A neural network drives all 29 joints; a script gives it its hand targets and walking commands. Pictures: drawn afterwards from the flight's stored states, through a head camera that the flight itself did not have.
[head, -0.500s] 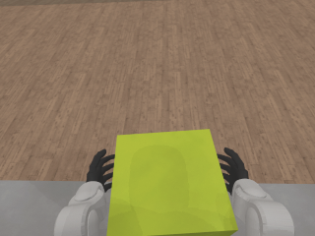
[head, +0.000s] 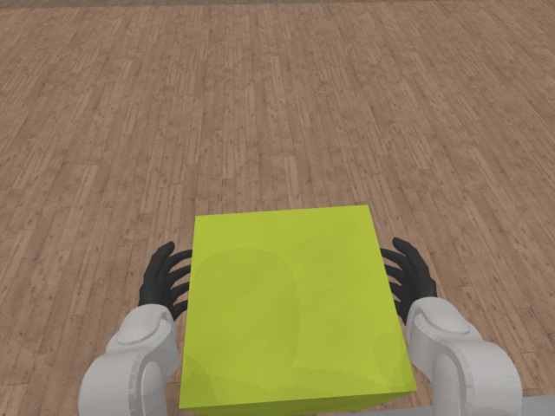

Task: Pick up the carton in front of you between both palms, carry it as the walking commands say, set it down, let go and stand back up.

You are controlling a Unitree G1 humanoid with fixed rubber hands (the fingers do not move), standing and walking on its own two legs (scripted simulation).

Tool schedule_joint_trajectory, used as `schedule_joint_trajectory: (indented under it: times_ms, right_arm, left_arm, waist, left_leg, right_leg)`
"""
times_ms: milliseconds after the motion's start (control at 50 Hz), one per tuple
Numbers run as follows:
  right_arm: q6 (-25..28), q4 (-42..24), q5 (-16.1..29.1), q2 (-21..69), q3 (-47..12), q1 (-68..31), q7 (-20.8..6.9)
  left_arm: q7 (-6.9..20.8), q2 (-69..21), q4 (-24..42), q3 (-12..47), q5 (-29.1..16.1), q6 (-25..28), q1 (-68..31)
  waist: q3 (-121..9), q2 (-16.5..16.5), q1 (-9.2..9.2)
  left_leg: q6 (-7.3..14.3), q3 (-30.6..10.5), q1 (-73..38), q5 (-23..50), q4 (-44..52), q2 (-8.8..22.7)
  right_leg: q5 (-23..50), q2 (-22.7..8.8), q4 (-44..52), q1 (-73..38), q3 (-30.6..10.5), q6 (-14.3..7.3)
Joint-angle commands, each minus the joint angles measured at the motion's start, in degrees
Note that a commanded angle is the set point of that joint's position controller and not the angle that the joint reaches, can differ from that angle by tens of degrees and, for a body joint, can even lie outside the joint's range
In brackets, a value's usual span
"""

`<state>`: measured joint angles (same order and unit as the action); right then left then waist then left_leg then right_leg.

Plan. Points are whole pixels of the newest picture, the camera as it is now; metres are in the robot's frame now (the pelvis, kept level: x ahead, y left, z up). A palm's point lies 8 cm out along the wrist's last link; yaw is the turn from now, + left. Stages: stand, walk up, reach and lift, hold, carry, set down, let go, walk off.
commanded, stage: carry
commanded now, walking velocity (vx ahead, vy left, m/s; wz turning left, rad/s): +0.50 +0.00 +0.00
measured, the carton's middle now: (288, 323) +0.26 +0.00 +0.03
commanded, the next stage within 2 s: none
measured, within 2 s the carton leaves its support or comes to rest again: neither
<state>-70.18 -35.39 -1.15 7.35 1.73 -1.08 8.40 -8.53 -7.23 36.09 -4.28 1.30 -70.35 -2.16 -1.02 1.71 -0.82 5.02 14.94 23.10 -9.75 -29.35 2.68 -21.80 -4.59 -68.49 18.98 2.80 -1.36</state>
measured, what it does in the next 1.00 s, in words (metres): climbs: right foot, then left foot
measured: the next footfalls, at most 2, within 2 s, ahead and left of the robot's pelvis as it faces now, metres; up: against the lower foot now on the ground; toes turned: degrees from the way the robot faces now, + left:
right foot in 0.38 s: +0.51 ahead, -0.12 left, +0.02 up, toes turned -2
left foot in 0.74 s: +0.57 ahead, +0.08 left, +0.02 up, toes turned +7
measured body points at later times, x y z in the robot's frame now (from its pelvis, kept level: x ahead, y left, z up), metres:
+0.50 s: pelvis +0.32 -0.03 +0.00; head +0.38 -0.04 +0.44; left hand +0.67 +0.15 +0.11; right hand +0.70 -0.15 +0.10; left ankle +0.15 +0.07 -0.62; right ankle +0.41 -0.10 -0.72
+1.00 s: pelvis +0.52 -0.01 +0.02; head +0.58 -0.02 +0.47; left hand +0.88 +0.15 +0.16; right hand +0.88 -0.16 +0.15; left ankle +0.52 +0.08 -0.71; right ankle +0.47 -0.12 -0.71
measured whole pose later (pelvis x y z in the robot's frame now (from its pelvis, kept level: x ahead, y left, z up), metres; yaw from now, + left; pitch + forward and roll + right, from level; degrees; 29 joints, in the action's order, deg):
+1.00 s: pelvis +0.52 -0.01 +0.02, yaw +2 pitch +6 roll +1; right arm -67.2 -17.4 -0.1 6.4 13.3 -30.1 10.4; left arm -9.3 -6.3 16.0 -15.5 0.4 -65.6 -31.4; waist 0.7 -0.2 -0.6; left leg 2.2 5.4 21.7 -19.6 -31.3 -0.6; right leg -23.2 -0.8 -28.5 14.6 2.4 -0.3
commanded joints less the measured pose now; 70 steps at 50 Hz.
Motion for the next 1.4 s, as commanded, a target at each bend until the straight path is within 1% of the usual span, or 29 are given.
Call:
schedule_joint_trajectory:
  times_ms: [0, 160, 280, 320, 340, 360, 380, 400, 420, 460, 480, 560, 680, 720, 740, 760, 780, 800, 840, 900, 920, 940, 980, 1020, 1140, 1180, 1260, 1300, 1380]
  right_arm:
    - [1.76, -10.23, 16.62, 41.87, -35.44, -26.27, -5.6]
    - [0.17, 1.85, 14.73, 27.63, -28.45, -37.51, -2.48]
    - [0.74, 12.33, 13.78, 25.98, -23.18, -51.18, 1.06]
    - [1.11, 14.55, 13.74, 27.3, -22.26, -55.59, 1.76]
    - [1.26, 15.8, 13.61, 28.1, -21.85, -57.68, 2.04]
    - [1.39, 17.07, 13.21, 28.74, -21.5, -58.76, 2.31]
    - [1.71, 17.97, 12.64, 28.76, -21.0, -60.4, 2.7]
    - [1.89, 18.25, 12.19, 31.09, -20.48, -61.08, 2.88]
    - [2.42, 18.42, 12.0, 31.82, -19.77, -61.22, 2.97]
    - [4.0, 18.5, 11.61, 36.67, -19.5, -64.95, 2.56]
    - [4.85, 18.17, 11.32, 38.92, -19.98, -65.31, 2.09]
    - [8.19, 16.1, 10.39, 41.25, -22.13, -63.89, 1.07]
    - [9.41, 11.65, 11.68, 38.32, -25.56, -58.93, 0.66]
    - [8.78, 9.91, 12.66, 37.18, -26.49, -58.92, 0.36]
    - [8.28, 9.87, 12.83, 36.38, -26.57, -58.19, 0.17]
    - [7.9, 10.68, 12.91, 35.18, -26.07, -57.98, 0.22]
    - [7.4, 11.09, 13.29, 35.78, -26.38, -57.12, 0.28]
    - [6.99, 10.05, 13.87, 35.59, -26.48, -57.35, 0.08]
    - [5.99, 8.39, 15.18, 36.43, -27.52, -59.87, -0.49]
    - [4.65, 10.08, 15.35, 35.46, -27.18, -60.13, -0.63]
    - [4.15, 11.58, 14.7, 34.99, -26.63, -59.76, -0.56]
    - [3.62, 13.12, 14.14, 35.04, -26.1, -59.97, -0.52]
    - [2.89, 16.38, 12.99, 35.33, -24.46, -59.53, -0.33]
    - [2.48, 19.45, 11.78, 36.69, -23.28, -59.83, -0.39]
    - [4.34, 26.72, 8.54, 43.77, -21.72, -59.68, -1.87]
    - [5.5, 27.19, 8.38, 45.33, -22.25, -60.05, -2.15]
    - [7.37, 26.06, 8.49, 45.92, -23.48, -59.44, -1.91]
    - [7.9, 25.24, 8.76, 45.61, -24.0, -59.34, -1.73]
    - [8.41, 25.25, 8.9, 44.71, -24.5, -57.0, -1.61]
  left_arm:
    - [6.12, -42.86, 7.5, 38.84, -17.33, 1.01, -24.13]
    - [1.2, -30.68, -4.82, 31.35, -12.35, -0.54, -36.01]
    - [-1.56, -27.78, -15.83, 24.03, -10.98, -0.31, -48.0]
    - [-1.88, -28.07, -18.62, 21.81, -10.83, 0.15, -51.23]
    - [-1.93, -28.4, -20.34, 20.85, -10.79, 0.49, -52.27]
    - [-2.06, -28.45, -22.5, 19.75, -10.56, 0.97, -52.53]
    - [-2.04, -28.47, -23.6, 19.06, -10.02, 1.44, -53.15]
    - [-2.09, -28.32, -23.75, 18.74, -10.39, 2.1, -56.83]
    - [-1.69, -31.56, -24.95, 19.9, -11.88, 2.46, -55.41]
    - [-0.01, -38.25, -22.53, 23.25, -14.97, 4.08, -61.01]
    - [0.86, -41.01, -20.8, 24.85, -16.32, 5.16, -63.34]
    - [2.28, -44.0, -15.85, 28.17, -17.48, 8.44, -64.8]
    - [2.05, -38.88, -12.78, 29.0, -15.61, 9.01, -56.9]
    - [1.76, -36.89, -12.21, 28.64, -14.91, 8.42, -55.61]
    - [1.49, -35.83, -12.5, 28.39, -14.4, 7.99, -54.89]
    - [1.34, -35.42, -12.47, 28.08, -14.16, 7.12, -54.3]
    - [1.27, -34.85, -12.8, 27.92, -14.24, 6.39, -53.59]
    - [1.3, -35.33, -12.25, 28.1, -14.22, 5.92, -54.96]
    - [1.18, -35.75, -12.71, 27.19, -13.95, 5.17, -56.95]
    - [0.99, -35.02, -16.45, 25.29, -12.29, 4.17, -53.91]
    - [0.93, -34.83, -18.09, 24.76, -11.71, 3.69, -53.1]
    - [0.83, -34.28, -19.43, 24.24, -11.15, 3.31, -53.3]
    - [0.95, -34.71, -21.45, 23.65, -10.95, 2.59, -53.12]
    - [1.31, -36.47, -23.09, 23.5, -10.88, 2.29, -54.18]
    - [3.33, -45.04, -27.5, 25.84, -11.16, 4.33, -58.24]
    - [3.76, -46.67, -28.07, 26.77, -11.81, 5.48, -59.22]
    - [3.82, -47.01, -28.0, 27.33, -11.94, 7.35, -57.84]
    - [3.63, -46.56, -27.51, 27.23, -11.66, 7.88, -57.01]
    - [3.16, -44.93, -26.82, 26.99, -10.7, 8.34, -54.43]
  waist:
    - [-19.95, -5.22, 0.32]
    - [-12.64, -9.13, -1.53]
    - [-7.66, -9.31, -2.23]
    - [-9.4, -10.72, -0.61]
    - [-12.64, -10.28, 1.86]
    - [-17.65, -5.95, 4.47]
    - [-23.99, 1.63, 6.27]
    - [-31.89, 17.37, 5.11]
    - [-32.72, 17.78, 5.44]
    - [-29.66, 7.0, 4.48]
    - [-29.04, 4.05, 3.9]
    - [-30.49, 3.2, 2.62]
    - [-30.57, 6.13, 2.78]
    - [-29.79, 4.9, 1.05]
    - [-30.67, 3.48, 0.16]
    - [-35.59, -5.99, 0.25]
    - [-37.87, -12.8, -1.52]
    - [-36.53, -14.56, -1.73]
    - [-33.17, -10.68, -1.35]
    - [-31.95, -7.68, 0.26]
    - [-31.55, -5.16, 0.7]
    - [-31.08, -0.48, 1.02]
    - [-29.53, 2.96, 1.58]
    - [-27.59, 2.61, 1.61]
    - [-24.82, -4.44, 1.1]
    - [-24.64, -4.07, 1.01]
    - [-25.59, 2.47, 1.33]
    - [-25.26, 2.8, 1.46]
    - [-27.13, -2.81, 1.22]
  left_leg:
    - [2.38, -20.89, -25.89, 8.68, 15.37, 15.89]
    - [4.45, -11.97, -25.82, 7.86, 18.71, 11.71]
    - [4.29, -9.82, -25.15, 12.75, 16.73, 10.81]
    - [2.72, -8.27, -25.78, 22.21, 11.19, 10.86]
    - [1.44, -5.8, -24.6, 29.61, 3.75, 9.98]
    - [-0.84, -2.59, -22.06, 33.01, -9.73, 6.45]
    - [-3.03, -3.79, -11.29, 19.06, -25.51, 3.65]
    - [-5.64, -7.99, 5.98, -14.31, -42.84, -4.03]
    - [-5.03, -13.73, 13.06, -20.92, -51.73, -6.0]
    - [-2.85, -16.74, 17.96, -18.1, -53.91, -2.35]
    - [-2.6, -16.7, 18.3, -16.1, -50.91, -0.76]
    - [-3.68, -14.28, 14.7, -13.3, -35.8, -0.12]
    - [-4.38, -7.8, 4.13, -2.43, -9.76, -5.14]
    - [-3.72, -6.81, -6.54, 12.76, 4.91, -4.72]
    - [-1.77, -11.88, -16.73, 26.29, 5.88, 0.03]
    - [4.45, -23.21, -31.07, 58.66, -3.24, 10.72]
    - [9.19, -28.1, -37.29, 68.81, -3.57, 15.05]
    - [10.36, -28.79, -39.33, 68.25, -2.11, 16.02]
    - [7.09, -25.47, -39.81, 61.85, -2.68, 13.31]
    - [1.95, -18.41, -28.35, 45.51, -3.32, 8.34]
    - [0.83, -17.04, -23.08, 38.6, -3.58, 6.46]
    - [-0.23, -15.17, -18.03, 32.26, -4.89, 4.36]
    - [-1.54, -13.18, -12.67, 22.13, -5.76, 1.66]
    - [-1.58, -13.06, -13.51, 23.26, -5.7, 1.52]
    - [-0.34, -14.71, -22.98, 43.36, -3.32, 5.29]
    - [-0.79, -14.12, -22.19, 40.2, -3.35, 4.68]
    - [-2.78, -11.37, -13.56, 19.96, -1.46, 0.84]
    - [-3.06, -10.78, -14.76, 18.51, 1.29, 0.15]
    - [-0.81, -13.71, -25.35, 43.36, -1.87, 4.46]
  right_leg:
    - [6.47, -3.17, -0.8, 14.53, -2.33, -1.02]
    - [15.57, -1.66, 18.15, 23.91, 3.83, 0.87]
    - [18.43, 0.47, 30.39, 20.48, 5.88, -2.41]
    - [15.98, 2.7, 32.14, 14.13, 7.2, -4.13]
    - [14.32, 4.95, 33.18, 5.98, 8.87, -4.66]
    - [14.47, 8.2, 37.22, -5.86, 11.12, -4.34]
    - [18.05, -0.1, 37.76, -20.79, 0.89, -5.34]
    - [25.51, -17.15, 41.64, -36.93, -27.51, -14.82]
    - [29.09, -17.1, 47.86, -36.66, -34.0, -16.5]
    - [47.97, -14.13, 40.71, -34.05, -21.87, -13.6]
    - [50.72, -13.45, 39.96, -32.07, -17.23, -12.11]
    - [51.95, -11.36, 41.51, -29.12, -8.9, -10.58]
    - [61.75, -6.88, 34.8, -27.1, 1.14, -8.0]
    - [56.1, -4.85, 29.9, -22.6, 3.92, -5.33]
    - [44.49, -3.82, 27.64, -15.11, 3.12, -2.74]
    - [24.15, -0.45, 23.34, -4.98, 1.05, 0.55]
    - [3.28, 2.39, 22.19, 0.75, -0.8, 1.26]
    - [-10.51, 3.72, 23.37, 4.82, -2.24, 1.42]
    - [-7.97, 3.33, 33.93, 5.89, -2.79, 0.89]
    - [11.35, 2.26, 45.9, -9.12, -0.36, 1.54]
    - [22.05, 0.63, 43.23, -14.05, -1.55, 1.36]
    - [40.31, -1.77, 37.31, -18.61, -3.02, 0.66]
    - [54.1, -4.05, 34.48, -20.84, -4.06, -0.83]
    - [54.6, -3.96, 34.08, -17.99, -4.14, -1.28]
    - [30.92, -0.43, 40.64, -10.14, -1.95, 1.41]
    - [35.24, -0.79, 42.81, -12.86, -1.9, 1.32]
    - [59.95, -3.9, 39.3, -22.86, -3.89, -0.15]
    - [60.78, -3.96, 38.75, -22.71, -3.74, -0.69]
    - [41.51, -1.31, 39.15, -13.54, -1.89, 0.67]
